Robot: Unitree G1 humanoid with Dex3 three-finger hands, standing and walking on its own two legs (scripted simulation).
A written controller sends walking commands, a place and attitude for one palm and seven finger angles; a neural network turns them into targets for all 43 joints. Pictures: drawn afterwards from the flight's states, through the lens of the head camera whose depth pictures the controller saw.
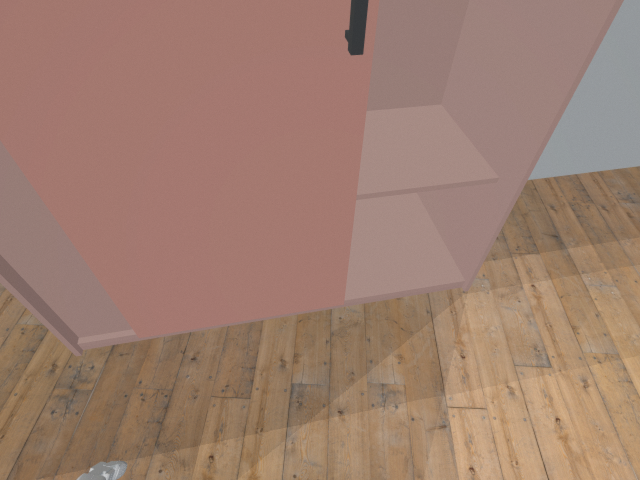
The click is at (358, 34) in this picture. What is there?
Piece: wardrobe's sliding door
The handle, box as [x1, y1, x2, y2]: [345, 0, 367, 54]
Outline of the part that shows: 351,0 349,29 345,30 345,37 348,41 348,50 350,54 362,54 367,0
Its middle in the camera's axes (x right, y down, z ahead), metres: +0.06 -0.39 +0.63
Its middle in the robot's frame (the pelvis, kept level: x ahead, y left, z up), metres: +0.76 -0.01 +0.27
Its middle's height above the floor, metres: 1.04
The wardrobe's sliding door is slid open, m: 0.48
